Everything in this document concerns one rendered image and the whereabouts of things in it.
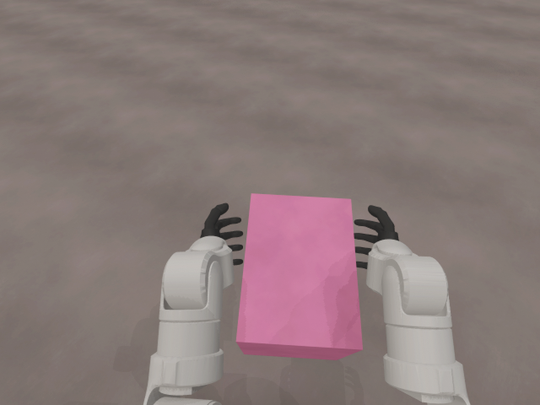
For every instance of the left robot forearm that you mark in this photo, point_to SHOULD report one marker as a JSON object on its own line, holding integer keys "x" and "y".
{"x": 188, "y": 356}

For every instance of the right robot forearm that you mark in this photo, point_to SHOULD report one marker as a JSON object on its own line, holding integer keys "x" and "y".
{"x": 420, "y": 359}

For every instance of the left robot hand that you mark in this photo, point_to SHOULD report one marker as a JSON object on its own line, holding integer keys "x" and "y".
{"x": 212, "y": 226}

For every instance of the carton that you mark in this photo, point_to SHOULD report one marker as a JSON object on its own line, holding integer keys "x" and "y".
{"x": 299, "y": 294}

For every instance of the right robot hand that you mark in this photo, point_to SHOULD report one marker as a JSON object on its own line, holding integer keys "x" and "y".
{"x": 385, "y": 230}

